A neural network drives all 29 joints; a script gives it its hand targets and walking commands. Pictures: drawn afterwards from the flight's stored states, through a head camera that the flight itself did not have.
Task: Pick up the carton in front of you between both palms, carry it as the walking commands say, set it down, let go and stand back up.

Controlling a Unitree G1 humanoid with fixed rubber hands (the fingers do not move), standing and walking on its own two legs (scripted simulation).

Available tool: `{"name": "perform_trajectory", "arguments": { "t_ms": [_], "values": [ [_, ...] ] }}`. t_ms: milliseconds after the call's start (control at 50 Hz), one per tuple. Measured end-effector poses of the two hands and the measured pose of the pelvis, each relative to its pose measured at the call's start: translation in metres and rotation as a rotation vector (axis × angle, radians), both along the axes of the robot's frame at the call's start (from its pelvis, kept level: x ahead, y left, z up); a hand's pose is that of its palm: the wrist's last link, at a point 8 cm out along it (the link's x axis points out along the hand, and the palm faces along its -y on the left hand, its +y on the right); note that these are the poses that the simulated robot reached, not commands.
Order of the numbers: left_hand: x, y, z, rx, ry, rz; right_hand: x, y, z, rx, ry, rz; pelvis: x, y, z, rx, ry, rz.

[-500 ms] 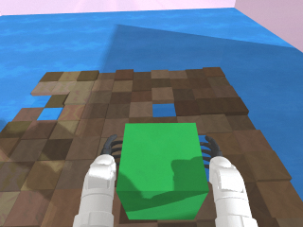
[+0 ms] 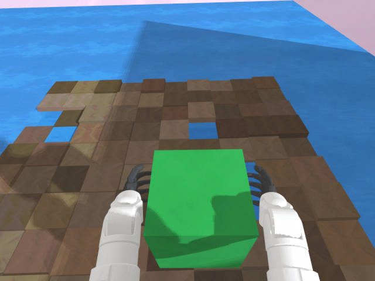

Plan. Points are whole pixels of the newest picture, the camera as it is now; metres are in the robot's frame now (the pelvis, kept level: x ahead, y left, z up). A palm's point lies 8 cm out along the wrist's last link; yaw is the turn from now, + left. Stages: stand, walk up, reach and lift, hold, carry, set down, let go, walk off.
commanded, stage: carry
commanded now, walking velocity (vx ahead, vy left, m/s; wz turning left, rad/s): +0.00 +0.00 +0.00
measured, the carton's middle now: (198, 211) +0.31 +0.00 -0.05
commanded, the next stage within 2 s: none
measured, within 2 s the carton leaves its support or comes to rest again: neither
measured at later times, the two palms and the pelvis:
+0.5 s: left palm (132, 196) +0.30 +0.15 +0.05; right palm (268, 200) +0.29 -0.15 +0.04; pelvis +0.00 +0.00 +0.00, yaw +0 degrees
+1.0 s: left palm (130, 198) +0.29 +0.15 +0.05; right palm (267, 200) +0.29 -0.15 +0.04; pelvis +0.00 +0.00 +0.00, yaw +0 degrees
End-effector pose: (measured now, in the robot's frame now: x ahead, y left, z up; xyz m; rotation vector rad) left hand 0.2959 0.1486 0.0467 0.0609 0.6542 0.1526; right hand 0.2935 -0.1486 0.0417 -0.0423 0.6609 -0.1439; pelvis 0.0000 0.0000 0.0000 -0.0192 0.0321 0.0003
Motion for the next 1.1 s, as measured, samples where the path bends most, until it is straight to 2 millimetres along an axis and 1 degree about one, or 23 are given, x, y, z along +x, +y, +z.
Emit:
{"name": "perform_trajectory", "arguments": {
  "t_ms": [300,520,740,920,1100],
  "values": [
    [-0.005,-0.003,0.003,0.002,-0.002,-0.007,-0.006,-0.003,0.004,-0.005,-0.003,-0.005,-0.004,-0.002,0.000,0.000,-0.014,0.000],
    [0.001,0.000,-0.001,-0.001,0.008,-0.004,-0.002,0.000,-0.001,-0.003,0.008,-0.006,-0.001,0.001,0.000,-0.001,-0.003,-0.002],
    [0.003,0.003,-0.002,-0.008,-0.002,0.001,0.003,0.003,0.001,-0.008,-0.002,-0.003,0.001,0.003,0.000,-0.001,0.004,-0.002],
    [-0.002,0.002,0.000,-0.001,0.000,0.000,-0.003,0.002,0.000,-0.003,0.001,-0.001,-0.002,0.002,0.000,-0.002,-0.004,0.000],
    [-0.007,0.000,0.003,-0.001,-0.006,-0.004,-0.008,0.000,0.004,-0.006,-0.005,-0.005,-0.006,0.001,0.000,-0.001,-0.016,0.000]
  ]
}}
